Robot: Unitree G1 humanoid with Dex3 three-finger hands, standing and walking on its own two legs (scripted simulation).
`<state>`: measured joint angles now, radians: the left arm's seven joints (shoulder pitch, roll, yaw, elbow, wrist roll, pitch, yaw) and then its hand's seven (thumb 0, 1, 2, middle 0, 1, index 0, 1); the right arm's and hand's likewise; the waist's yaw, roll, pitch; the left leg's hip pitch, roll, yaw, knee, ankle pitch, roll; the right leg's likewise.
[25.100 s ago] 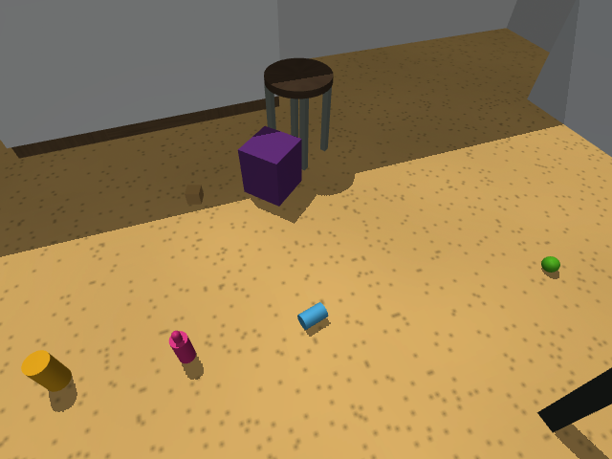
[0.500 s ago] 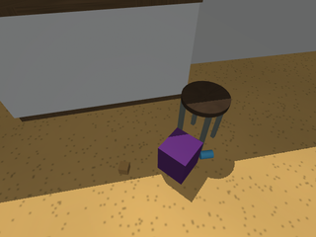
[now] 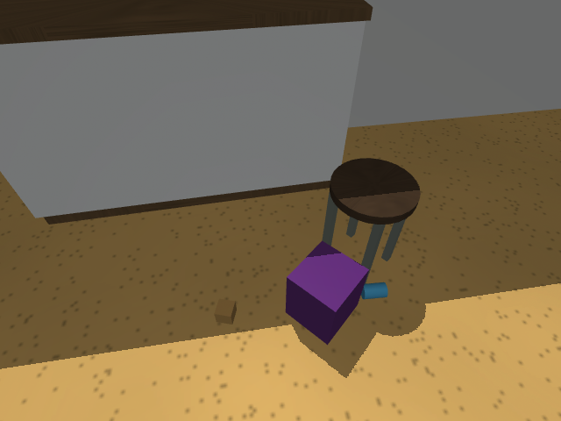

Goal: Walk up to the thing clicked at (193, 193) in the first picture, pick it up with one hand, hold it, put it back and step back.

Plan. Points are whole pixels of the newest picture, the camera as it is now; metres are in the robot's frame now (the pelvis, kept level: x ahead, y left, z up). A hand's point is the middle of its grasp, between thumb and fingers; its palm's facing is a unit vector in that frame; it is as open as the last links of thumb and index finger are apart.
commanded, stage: walk up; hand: left
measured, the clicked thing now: (225, 311) +0.68 +0.22 -0.75
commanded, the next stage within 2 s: none
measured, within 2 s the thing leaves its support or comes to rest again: neither
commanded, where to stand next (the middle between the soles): +0.32 -0.02 m, yaw +2 degrees
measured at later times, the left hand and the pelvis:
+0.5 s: hand (88, 412) +0.19 +0.32 -0.16, palm faces -0.05 -0.94 -0.33, open 7.4 cm; pelvis +0.14 +0.05 +0.00, yaw +1 degrees
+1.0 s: hand (158, 321) +0.35 +0.25 -0.16, palm faces +0.02 -0.94 -0.33, open 7.4 cm; pelvis +0.25 +0.00 -0.02, yaw +3 degrees
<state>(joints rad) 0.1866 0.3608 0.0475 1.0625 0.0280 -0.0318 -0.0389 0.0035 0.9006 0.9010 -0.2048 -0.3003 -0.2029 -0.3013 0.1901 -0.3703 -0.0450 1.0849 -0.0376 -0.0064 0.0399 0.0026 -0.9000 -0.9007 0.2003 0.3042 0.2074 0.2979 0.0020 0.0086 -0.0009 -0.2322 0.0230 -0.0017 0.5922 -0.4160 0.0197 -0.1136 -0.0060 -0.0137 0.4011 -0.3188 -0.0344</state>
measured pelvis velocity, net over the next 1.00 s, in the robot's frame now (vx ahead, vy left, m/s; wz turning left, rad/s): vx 0.25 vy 0.00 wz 0.05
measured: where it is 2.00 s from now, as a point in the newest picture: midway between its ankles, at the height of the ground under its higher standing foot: outside the picture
